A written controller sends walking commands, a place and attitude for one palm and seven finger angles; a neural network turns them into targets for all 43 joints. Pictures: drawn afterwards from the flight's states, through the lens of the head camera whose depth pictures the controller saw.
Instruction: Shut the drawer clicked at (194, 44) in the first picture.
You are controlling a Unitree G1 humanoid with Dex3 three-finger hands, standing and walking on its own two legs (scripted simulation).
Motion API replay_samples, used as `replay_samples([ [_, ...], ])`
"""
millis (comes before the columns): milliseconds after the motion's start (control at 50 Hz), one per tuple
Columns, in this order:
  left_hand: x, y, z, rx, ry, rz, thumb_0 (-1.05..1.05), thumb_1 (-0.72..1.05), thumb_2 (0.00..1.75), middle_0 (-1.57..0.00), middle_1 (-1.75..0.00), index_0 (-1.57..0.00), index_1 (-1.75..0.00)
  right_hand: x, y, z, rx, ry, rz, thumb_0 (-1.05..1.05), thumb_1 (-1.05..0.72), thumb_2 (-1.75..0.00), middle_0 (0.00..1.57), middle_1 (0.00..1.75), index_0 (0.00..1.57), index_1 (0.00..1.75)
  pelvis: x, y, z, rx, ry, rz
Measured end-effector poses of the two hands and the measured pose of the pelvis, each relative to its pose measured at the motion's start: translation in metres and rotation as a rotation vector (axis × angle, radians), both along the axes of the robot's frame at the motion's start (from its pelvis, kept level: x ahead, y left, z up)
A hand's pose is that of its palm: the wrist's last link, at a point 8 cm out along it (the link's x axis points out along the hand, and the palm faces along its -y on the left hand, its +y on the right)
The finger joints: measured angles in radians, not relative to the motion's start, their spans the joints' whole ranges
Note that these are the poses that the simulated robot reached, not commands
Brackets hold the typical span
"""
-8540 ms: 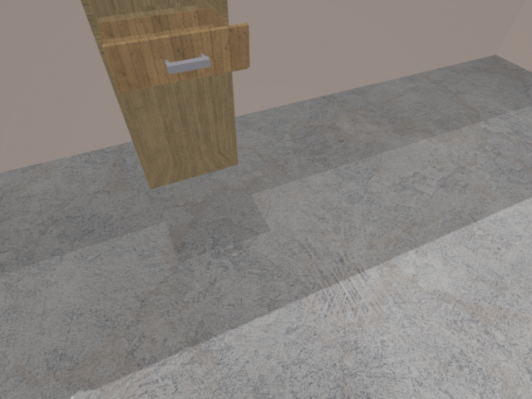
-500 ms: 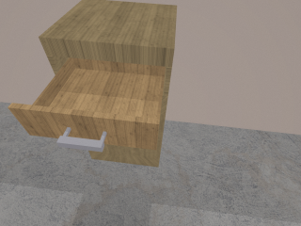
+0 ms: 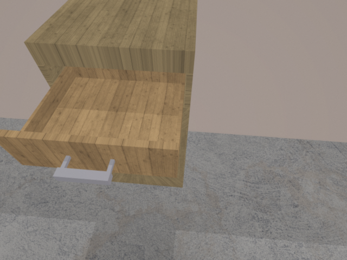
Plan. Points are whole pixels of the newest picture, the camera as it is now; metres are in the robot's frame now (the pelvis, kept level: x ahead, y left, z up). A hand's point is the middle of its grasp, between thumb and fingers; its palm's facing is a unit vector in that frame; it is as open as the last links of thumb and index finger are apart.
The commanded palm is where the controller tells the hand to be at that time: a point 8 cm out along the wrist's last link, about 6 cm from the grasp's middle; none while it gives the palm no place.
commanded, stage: come to a stop and stand still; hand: left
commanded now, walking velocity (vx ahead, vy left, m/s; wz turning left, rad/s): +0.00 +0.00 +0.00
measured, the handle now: (86, 168) +0.32 +0.23 +0.01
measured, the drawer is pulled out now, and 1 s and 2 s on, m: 0.28 0.28 0.28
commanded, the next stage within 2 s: look again from close up in 0.48 s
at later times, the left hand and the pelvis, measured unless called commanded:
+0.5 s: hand out of the picture -0.02 +0.19 -0.16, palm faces +0.02 -0.97 -0.23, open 7.4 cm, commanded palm none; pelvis -0.03 +0.01 +0.00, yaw -1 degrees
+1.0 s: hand out of the picture -0.03 +0.17 -0.17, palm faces +0.02 -0.98 -0.19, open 7.3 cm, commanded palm none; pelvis -0.02 +0.01 +0.00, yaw -1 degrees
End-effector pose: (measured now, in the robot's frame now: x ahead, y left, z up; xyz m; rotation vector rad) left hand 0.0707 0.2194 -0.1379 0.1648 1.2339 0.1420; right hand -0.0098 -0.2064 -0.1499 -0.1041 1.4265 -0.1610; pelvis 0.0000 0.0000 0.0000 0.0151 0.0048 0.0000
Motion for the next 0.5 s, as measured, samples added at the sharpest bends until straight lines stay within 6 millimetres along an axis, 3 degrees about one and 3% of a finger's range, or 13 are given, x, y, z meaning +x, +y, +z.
replay_samples([
  [80,-0.010,-0.004,-0.001,0.001,-0.017,0.009,0.00,0.91,0.90,-0.20,-0.30,-0.20,-0.30,0.006,-0.011,0.002,-0.014,-0.043,-0.002,0.01,-0.93,-0.89,0.20,0.30,0.20,0.30,-0.005,-0.001,-0.001,-0.014,0.004,0.003],
  [240,-0.044,0.016,0.001,0.022,0.016,0.001,0.00,0.92,0.90,-0.20,-0.30,-0.21,-0.30,0.011,-0.014,0.004,-0.031,-0.163,0.017,0.01,-0.92,-0.89,0.20,0.30,0.20,0.30,-0.019,0.007,-0.002,-0.014,-0.031,-0.001],
  [500,-0.099,0.022,0.007,0.027,0.123,0.024,0.01,0.91,0.90,-0.20,-0.30,-0.20,-0.30,-0.043,0.006,-0.001,0.028,-0.037,0.027,0.00,-0.91,-0.89,0.20,0.30,0.20,0.30,-0.032,0.012,0.003,-0.004,-0.038,-0.011],
])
